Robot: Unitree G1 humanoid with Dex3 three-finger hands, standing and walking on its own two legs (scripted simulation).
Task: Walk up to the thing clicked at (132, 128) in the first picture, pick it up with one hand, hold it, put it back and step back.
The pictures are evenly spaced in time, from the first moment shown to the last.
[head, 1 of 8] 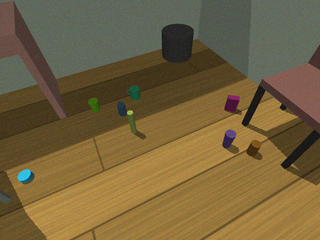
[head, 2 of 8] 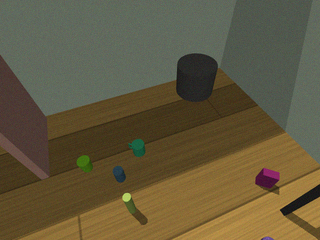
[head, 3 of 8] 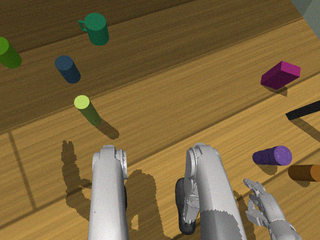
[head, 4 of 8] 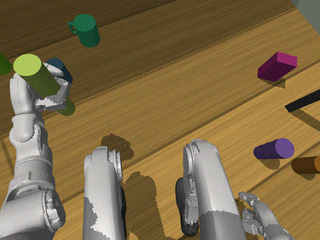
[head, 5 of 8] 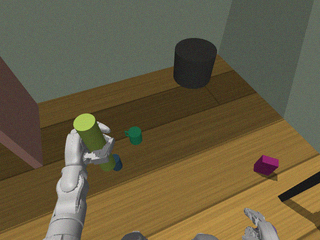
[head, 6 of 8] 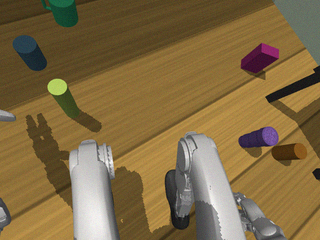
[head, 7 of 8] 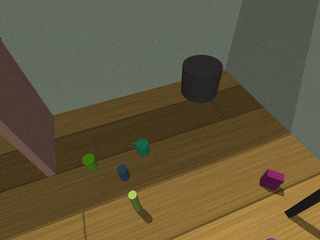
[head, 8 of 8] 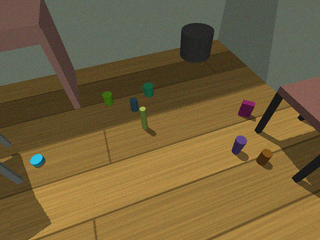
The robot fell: no
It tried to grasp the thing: yes
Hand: left
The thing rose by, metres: 0.66
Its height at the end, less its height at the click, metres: +0.00
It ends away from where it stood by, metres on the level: 0.01
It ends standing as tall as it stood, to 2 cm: yes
